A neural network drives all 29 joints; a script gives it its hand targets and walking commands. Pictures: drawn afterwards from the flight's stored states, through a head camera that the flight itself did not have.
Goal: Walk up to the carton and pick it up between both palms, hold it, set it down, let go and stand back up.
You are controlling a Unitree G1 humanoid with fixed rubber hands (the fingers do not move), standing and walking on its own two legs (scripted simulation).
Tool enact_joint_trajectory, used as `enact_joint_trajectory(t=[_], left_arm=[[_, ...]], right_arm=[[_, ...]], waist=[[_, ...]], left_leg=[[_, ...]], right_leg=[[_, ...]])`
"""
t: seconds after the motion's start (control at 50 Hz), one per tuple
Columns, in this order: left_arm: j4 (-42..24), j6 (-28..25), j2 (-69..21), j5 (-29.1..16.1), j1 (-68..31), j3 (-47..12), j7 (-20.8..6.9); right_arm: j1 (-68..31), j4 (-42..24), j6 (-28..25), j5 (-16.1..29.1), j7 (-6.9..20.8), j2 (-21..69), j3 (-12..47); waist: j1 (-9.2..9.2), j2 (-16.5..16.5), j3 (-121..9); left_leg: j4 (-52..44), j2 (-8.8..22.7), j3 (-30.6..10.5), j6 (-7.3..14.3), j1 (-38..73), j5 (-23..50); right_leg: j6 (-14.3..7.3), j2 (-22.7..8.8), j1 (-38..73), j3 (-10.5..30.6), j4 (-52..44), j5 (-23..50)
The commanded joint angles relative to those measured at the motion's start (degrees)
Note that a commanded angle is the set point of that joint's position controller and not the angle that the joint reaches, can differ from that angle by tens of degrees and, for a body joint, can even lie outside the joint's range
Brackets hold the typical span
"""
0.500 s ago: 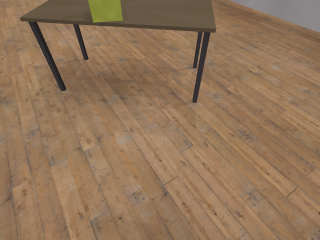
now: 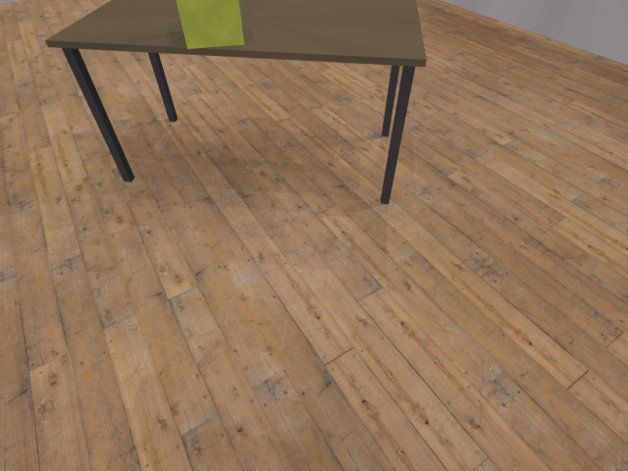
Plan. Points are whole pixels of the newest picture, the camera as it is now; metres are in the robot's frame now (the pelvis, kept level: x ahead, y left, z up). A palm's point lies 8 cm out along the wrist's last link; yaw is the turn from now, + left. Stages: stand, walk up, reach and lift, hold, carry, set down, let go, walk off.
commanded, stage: walk up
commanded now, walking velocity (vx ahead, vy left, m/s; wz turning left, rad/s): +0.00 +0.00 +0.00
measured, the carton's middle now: (209, 0) +1.64 +0.35 +0.05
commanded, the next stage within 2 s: none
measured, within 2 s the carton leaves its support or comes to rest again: neither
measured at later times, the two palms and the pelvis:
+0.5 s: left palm out of the picture +0.06 +0.40 -0.12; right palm out of the picture +0.15 -0.28 -0.11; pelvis +0.04 +0.05 -0.03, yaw +3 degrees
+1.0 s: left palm (13, 439) +0.22 +0.43 -0.10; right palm (445, 362) +0.33 -0.22 -0.14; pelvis +0.21 +0.09 -0.03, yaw +4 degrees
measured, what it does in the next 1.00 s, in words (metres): walks ahead: left foot, then right foot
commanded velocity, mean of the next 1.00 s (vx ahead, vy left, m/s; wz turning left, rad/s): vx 0.00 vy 0.00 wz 0.00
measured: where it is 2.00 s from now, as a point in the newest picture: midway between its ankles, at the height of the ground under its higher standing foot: (253, 376)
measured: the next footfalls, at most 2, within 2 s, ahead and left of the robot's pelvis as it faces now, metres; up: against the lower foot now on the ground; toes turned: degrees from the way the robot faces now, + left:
left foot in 0.44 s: +0.12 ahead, +0.19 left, +0.00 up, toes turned +6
right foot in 0.72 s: +0.23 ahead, -0.04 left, +0.00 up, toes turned -5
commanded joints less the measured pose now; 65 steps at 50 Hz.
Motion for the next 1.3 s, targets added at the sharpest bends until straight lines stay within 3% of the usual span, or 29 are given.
enact_joint_trajectory(t=[0.0, 0.16, 0.18, 0.22, 0.24, 0.26, 0.34, 0.42, 0.44, 0.46, 0.48, 0.5, 0.56, 0.66, 0.7, 0.72, 0.74, 0.76, 0.8, 0.86, 0.94, 1.02, 1.06, 1.08, 1.1, 1.12, 1.16, 1.2, 1.28], left_arm=[[-4.2, -0.9, 12.6, -0.1, -1.9, 2.6, 0.7], [-3.0, -0.9, 14.0, -0.6, -2.2, 2.5, 0.4], [-7.0, -2.1, 19.0, 0.4, 5.1, 5.7, -0.6], [-7.5, -3.1, 20.6, 1.6, 10.2, 7.1, -1.2], [-8.3, -3.3, 23.2, 1.3, 11.2, 7.7, -0.9], [-9.1, -4.2, 22.3, 1.8, 12.1, 7.8, -0.6], [-14.3, -5.1, 22.5, 2.0, 2.8, 7.5, -0.7], [-14.0, -4.2, 19.4, 1.4, 2.3, 6.2, -2.3], [-14.9, -3.9, 16.7, 1.6, 4.5, 5.0, -2.6], [-16.1, -3.7, 12.3, 0.7, 4.7, 3.7, -2.3], [-16.1, -3.5, 16.3, 0.3, 3.4, 4.3, -1.9], [-15.9, -4.1, 18.4, -0.6, 3.5, 4.3, -1.7], [-12.3, -4.8, 20.6, -0.3, 10.0, 5.3, -2.0], [-11.4, -4.3, 17.8, 0.0, 13.3, 6.4, -3.2], [-7.6, -4.8, 19.1, 0.4, 26.2, 7.6, -3.1], [-7.0, -5.4, 24.9, 1.0, 31.0, 9.4, -2.0], [-11.4, -6.4, 30.1, 1.2, 28.0, 9.6, -1.4], [-13.2, -6.4, 29.7, 0.0, 21.4, 9.2, -0.9], [-14.6, -6.7, 24.7, -0.2, 15.6, 8.1, 0.0], [-16.6, -7.0, 23.3, 0.0, 11.4, 7.9, -0.2], [-15.5, -7.1, 24.4, 0.5, 13.8, 8.0, -0.6], [-17.0, -6.6, 23.9, 0.0, 11.1, 6.9, -0.7], [-18.1, -6.6, 20.5, 0.1, 9.7, 5.2, -0.6], [-18.5, -6.1, 17.5, -1.0, 10.3, 4.8, -0.9], [-19.9, -6.2, 14.8, -1.0, 11.4, 3.8, -0.6], [-17.7, -5.9, 20.0, -1.5, 12.0, 4.8, 0.0], [-15.4, -6.0, 20.8, -1.0, 12.1, 4.4, 0.2], [-12.2, -5.8, 19.9, -0.8, 16.8, 4.3, -0.4], [-14.4, -4.9, 18.2, -0.3, 9.7, 5.0, -2.0]], right_arm=[[0.2, -3.0, -1.1, 0.2, -0.6, -13.4, -2.0], [-0.9, -2.7, -0.7, 0.0, -0.6, -12.0, -2.0], [-0.6, -8.1, -1.6, -2.1, 1.6, -18.4, -5.5], [-6.9, -12.1, -1.2, -2.5, 3.4, -16.8, -6.1], [-11.6, -14.9, -0.7, -2.5, 3.9, -14.7, -5.7], [-8.7, -14.7, -0.8, -2.4, 4.0, -13.9, -5.2], [-2.7, -14.8, -2.0, -1.7, 6.2, -16.8, -7.3], [7.2, -10.1, -2.2, -2.2, 6.3, -16.5, -8.7], [13.0, -8.6, -2.5, -2.0, 5.6, -19.4, -9.5], [16.3, -9.5, -3.2, -2.3, 4.8, -26.0, -10.7], [15.5, -10.2, -3.5, -1.2, 4.9, -29.0, -11.2], [10.8, -12.0, -3.5, -0.5, 4.3, -27.1, -9.9], [5.3, -15.0, -3.1, 0.3, 3.6, -21.8, -7.7], [1.5, -18.2, -2.9, -1.1, 4.1, -22.8, -8.3], [-4.2, -20.9, -2.3, -1.6, 4.2, -19.5, -7.4], [-5.6, -22.0, -2.0, -0.9, 4.4, -13.3, -5.2], [-3.7, -23.8, -2.3, 0.0, 4.1, -13.9, -4.9], [-3.3, -20.6, -2.6, -0.2, 3.8, -19.7, -6.4], [1.4, -17.6, -2.7, 0.1, 3.7, -19.6, -6.4], [4.3, -16.3, -2.6, -0.7, 5.1, -19.7, -6.9], [-2.9, -16.5, -2.1, -0.6, 6.1, -17.8, -6.5], [-2.2, -16.1, -2.8, -0.4, 6.9, -18.2, -6.9], [9.4, -12.9, -3.2, -1.1, 6.0, -18.2, -8.3], [15.9, -11.9, -3.6, -1.1, 5.5, -23.7, -9.5], [18.7, -13.2, -4.2, -1.0, 4.7, -29.2, -11.0], [16.5, -12.9, -4.0, 0.6, 4.1, -28.5, -10.6], [10.2, -16.5, -3.7, 1.3, 3.6, -23.6, -9.6], [6.1, -17.3, -3.7, 1.3, 3.1, -21.4, -8.4], [7.9, -17.6, -3.9, 0.0, 4.0, -22.6, -8.2]], waist=[[0.59, -0.5, -5.2], [0.61, 0.9, -5.6], [1.10, 3.8, -8.1], [4.95, -2.4, -1.3], [7.14, -9.0, 3.9], [5.86, -7.3, 3.6], [-0.46, -9.4, 4.5], [-3.82, -5.5, -1.4], [-6.74, 4.4, -4.2], [-8.34, 20.9, -2.1], [-7.56, 12.1, 0.2], [-4.69, 7.9, 2.8], [-2.35, 9.9, 2.5], [1.69, 9.4, 3.5], [8.38, 2.0, 0.6], [12.41, -17.0, 1.3], [9.49, -18.0, 0.6], [5.57, -8.1, 6.1], [2.25, -1.5, 4.4], [0.33, -7.3, 3.0], [2.80, -9.7, 5.1], [0.62, -9.7, 1.8], [-6.53, 1.0, -4.0], [-8.84, 11.8, -7.7], [-9.33, 18.7, -10.1], [-7.67, 8.4, -11.1], [-5.29, 4.1, -7.8], [-1.46, 5.5, -5.0], [-3.58, 9.4, 1.2]], left_leg=[[-2.2, 5.7, -3.6, 3.2, 0.3, 11.4], [-4.2, 5.7, -3.9, 2.6, -0.2, 8.1], [2.8, 3.2, -2.5, 6.0, -3.1, -22.1], [13.8, 2.2, -0.5, 6.0, -25.2, -27.6], [28.1, 1.4, 1.1, 3.8, -35.8, -18.1], [30.7, 4.6, -3.1, 3.5, -36.9, -16.3], [22.4, 9.6, -6.5, 3.3, -25.9, -16.0], [8.4, -0.2, 7.5, 1.7, 0.7, -4.9], [5.9, -0.4, 4.4, 2.7, 12.2, -12.4], [-8.7, 16.9, -28.4, 9.7, 14.2, -39.7], [-11.5, 22.1, -35.5, 15.0, 6.5, -43.5], [-10.0, 22.1, -30.9, 16.0, 1.6, -38.0], [-4.6, 16.7, -15.9, 15.8, -1.2, -22.8], [-3.5, 17.3, -8.7, 13.7, -17.4, -28.0], [14.9, 9.7, 1.2, 9.5, -33.1, -29.3], [37.5, 0.6, 7.7, 6.5, -41.0, -26.9], [49.4, -4.5, -1.6, 3.7, -44.9, -22.9], [52.3, -0.1, -7.1, 2.9, -44.7, -18.8], [49.8, 2.6, -7.2, 3.1, -40.8, -13.8], [41.2, 6.6, -5.4, 1.3, -33.7, -12.2], [27.8, 5.8, 1.0, 1.1, -30.6, -8.8], [19.1, 3.3, 5.6, 2.7, -18.1, -4.2], [13.9, 0.0, 6.1, 4.7, 2.6, -3.3], [3.8, 7.8, -9.0, 8.6, 11.9, -20.1], [-6.5, 21.6, -35.4, 14.1, 16.0, -27.7], [-4.4, 23.7, -34.1, 17.3, 14.8, -25.9], [-1.9, 22.1, -25.0, 17.2, 11.3, -17.6], [-1.5, 17.6, -14.1, 15.8, -1.7, -11.8], [-4.2, 19.4, -11.7, 16.8, -9.2, -18.6]], right_leg=[[-1.3, -7.8, 1.3, 6.2, -4.2, 14.2], [-1.4, -7.6, 0.8, 6.5, -3.5, 7.9], [-4.7, -5.7, 1.3, 7.2, 1.4, -18.2], [-9.5, -11.1, 6.2, 18.6, -3.8, -34.3], [-12.9, -20.1, 5.4, 29.8, -11.8, -34.5], [-15.1, -22.7, 6.1, 31.1, -12.6, -30.2], [-13.8, -20.7, -5.1, 21.2, -10.3, -22.9], [-7.7, -9.7, -17.3, 4.0, 2.8, -18.7], [-5.9, -3.5, -25.0, -2.4, 16.9, -19.7], [-2.8, 3.8, -40.1, -4.8, 38.1, -20.9], [-3.7, 0.7, -39.1, 5.5, 45.5, -19.4], [-4.4, -1.9, -37.1, 7.2, 46.4, -14.8], [-1.5, -5.9, -32.7, 4.8, 36.2, -12.3], [-2.5, -4.5, -14.0, 1.1, 22.5, -9.8], [-2.8, -1.3, 7.3, -1.6, 17.2, -8.1], [-5.5, -10.9, 8.5, 19.0, 1.2, -29.2], [-13.4, -24.4, 3.8, 50.4, -13.7, -39.6], [-15.2, -27.4, 2.0, 52.6, -14.4, -32.1], [-12.4, -22.0, -0.5, 34.4, -7.4, -17.4], [-13.2, -19.6, -5.8, 21.9, -5.8, -12.4], [-13.2, -17.3, -9.1, 13.4, -5.8, -10.1], [-11.1, -15.9, -10.9, 6.4, -0.8, -0.2], [-8.2, -12.8, -18.2, 0.5, 18.4, 10.1], [-5.1, -4.4, -27.7, -6.8, 37.5, 5.2], [-3.0, 2.7, -38.4, -1.9, 47.7, -15.7], [-2.9, -0.8, -37.2, 5.5, 53.6, -16.9], [-2.6, -4.5, -39.9, 6.7, 52.4, -11.6], [-1.6, -7.1, -32.3, 4.9, 44.8, -9.5], [-0.8, -6.1, -27.4, 1.3, 30.5, -13.1]])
